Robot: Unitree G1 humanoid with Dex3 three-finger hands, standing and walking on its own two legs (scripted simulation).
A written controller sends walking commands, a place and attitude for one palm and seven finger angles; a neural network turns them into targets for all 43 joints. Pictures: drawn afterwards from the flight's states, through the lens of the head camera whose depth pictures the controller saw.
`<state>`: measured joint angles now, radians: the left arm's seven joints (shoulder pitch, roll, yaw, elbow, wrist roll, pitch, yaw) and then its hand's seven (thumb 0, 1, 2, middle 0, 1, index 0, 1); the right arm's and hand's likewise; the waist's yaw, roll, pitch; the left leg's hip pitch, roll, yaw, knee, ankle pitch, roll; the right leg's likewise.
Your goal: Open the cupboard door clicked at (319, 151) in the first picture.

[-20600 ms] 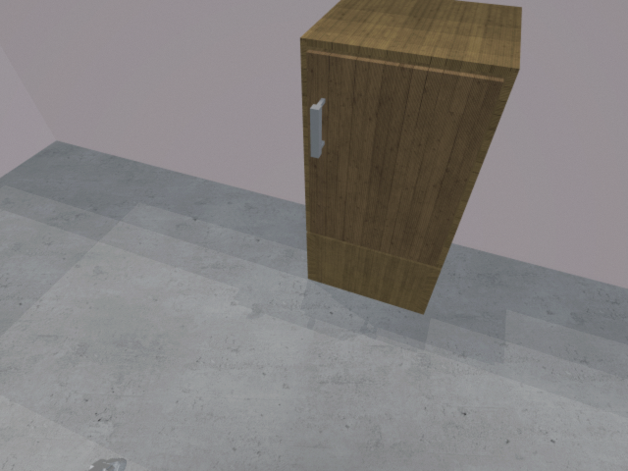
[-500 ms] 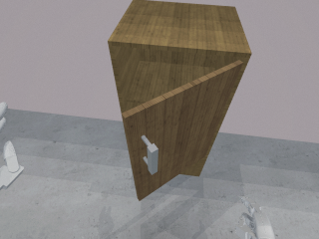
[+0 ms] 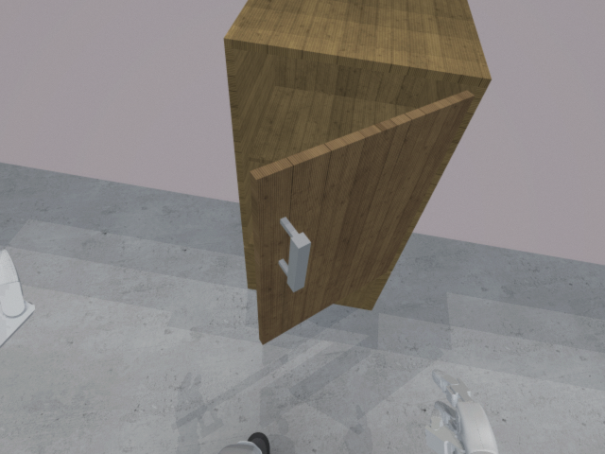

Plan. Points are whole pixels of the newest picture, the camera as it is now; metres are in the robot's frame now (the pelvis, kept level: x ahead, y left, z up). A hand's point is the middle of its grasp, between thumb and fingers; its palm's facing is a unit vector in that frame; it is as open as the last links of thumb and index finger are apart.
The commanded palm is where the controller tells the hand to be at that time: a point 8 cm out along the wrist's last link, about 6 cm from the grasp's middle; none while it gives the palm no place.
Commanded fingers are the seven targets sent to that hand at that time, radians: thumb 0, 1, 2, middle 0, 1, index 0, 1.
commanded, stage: step back with the hand held close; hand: left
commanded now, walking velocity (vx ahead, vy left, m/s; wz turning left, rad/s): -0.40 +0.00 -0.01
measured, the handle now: (291, 255) +0.41 +0.06 -0.03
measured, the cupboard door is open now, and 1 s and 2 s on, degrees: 42 42 42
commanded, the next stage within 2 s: stop stepping back and stand still in 0.14 s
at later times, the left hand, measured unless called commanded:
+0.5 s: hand out of the picture +0.11 +0.30 +0.16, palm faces +0.43 -0.84 -0.34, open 7.4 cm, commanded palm +0.05 +0.33 +0.18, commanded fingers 0.00 0.90 0.90 -0.20 -0.30 -0.20 -0.30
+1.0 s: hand out of the picture +0.01 +0.34 +0.18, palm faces +0.42 -0.82 -0.40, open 7.5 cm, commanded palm -0.05 +0.39 +0.18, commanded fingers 0.00 0.90 0.90 -0.20 -0.30 -0.20 -0.30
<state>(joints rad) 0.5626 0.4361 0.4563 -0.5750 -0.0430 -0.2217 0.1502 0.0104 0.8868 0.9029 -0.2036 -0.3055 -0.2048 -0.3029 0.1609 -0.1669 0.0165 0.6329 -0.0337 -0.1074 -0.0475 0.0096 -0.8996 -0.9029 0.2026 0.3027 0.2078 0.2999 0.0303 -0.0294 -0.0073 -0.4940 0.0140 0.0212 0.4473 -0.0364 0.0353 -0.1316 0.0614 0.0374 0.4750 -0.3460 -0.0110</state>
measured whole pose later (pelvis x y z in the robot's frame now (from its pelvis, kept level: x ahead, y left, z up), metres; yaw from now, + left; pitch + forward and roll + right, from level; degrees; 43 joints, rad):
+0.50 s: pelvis -0.09 +0.03 -0.01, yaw +0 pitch -5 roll -6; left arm 0.50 0.41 0.41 -0.52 -0.06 -0.19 0.15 0.01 0.88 0.90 -0.21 -0.31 -0.21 -0.30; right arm 0.25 -0.22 -0.02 0.66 -0.01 -0.09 -0.11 0.01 -0.90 -0.90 0.20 0.30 0.20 0.30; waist -0.01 0.00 0.02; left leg -0.50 0.00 -0.05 0.60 -0.16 0.01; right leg -0.16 0.06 -0.02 0.65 -0.49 -0.01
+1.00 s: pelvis -0.19 +0.09 +0.01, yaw +1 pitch -2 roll -2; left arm 0.55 0.42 0.42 -0.59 -0.02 -0.18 0.14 0.01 0.89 0.90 -0.20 -0.31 -0.20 -0.30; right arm 0.26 -0.12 0.04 0.65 -0.01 -0.15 -0.04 0.01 -0.90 -0.90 0.20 0.30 0.21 0.30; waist -0.01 -0.07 0.01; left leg -0.26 0.05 0.04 0.47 -0.18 0.02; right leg -0.48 0.01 -0.05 1.02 -0.34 0.00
